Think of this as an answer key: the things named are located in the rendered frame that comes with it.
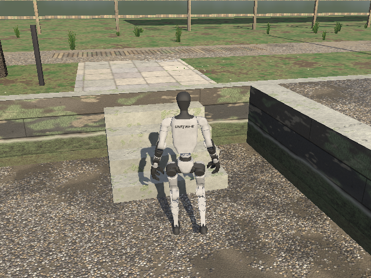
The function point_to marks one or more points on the robot right forearm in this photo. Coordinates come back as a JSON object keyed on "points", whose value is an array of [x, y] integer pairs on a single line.
{"points": [[213, 153]]}

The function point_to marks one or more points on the robot left shin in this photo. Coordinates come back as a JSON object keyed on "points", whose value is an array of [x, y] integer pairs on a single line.
{"points": [[174, 204]]}

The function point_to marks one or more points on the robot right upper arm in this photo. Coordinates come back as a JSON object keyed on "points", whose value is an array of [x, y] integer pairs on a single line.
{"points": [[205, 131]]}

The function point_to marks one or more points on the left robot foot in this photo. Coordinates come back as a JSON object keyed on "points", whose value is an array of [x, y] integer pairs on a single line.
{"points": [[176, 230]]}

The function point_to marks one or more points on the robot left forearm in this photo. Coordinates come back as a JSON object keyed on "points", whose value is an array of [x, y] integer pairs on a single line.
{"points": [[157, 156]]}

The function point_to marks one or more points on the left robot hand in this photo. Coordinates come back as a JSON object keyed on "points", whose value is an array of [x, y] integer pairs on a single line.
{"points": [[154, 172]]}

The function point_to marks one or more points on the robot left upper arm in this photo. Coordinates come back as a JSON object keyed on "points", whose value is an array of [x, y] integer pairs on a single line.
{"points": [[164, 132]]}

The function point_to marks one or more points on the right robot hand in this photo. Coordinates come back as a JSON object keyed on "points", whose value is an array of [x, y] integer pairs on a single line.
{"points": [[213, 165]]}

